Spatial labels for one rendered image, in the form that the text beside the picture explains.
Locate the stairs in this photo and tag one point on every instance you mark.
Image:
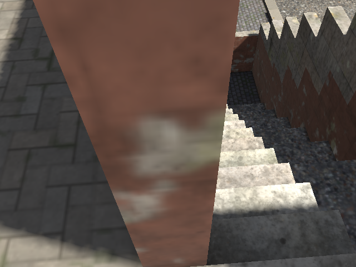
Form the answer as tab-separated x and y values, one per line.
260	213

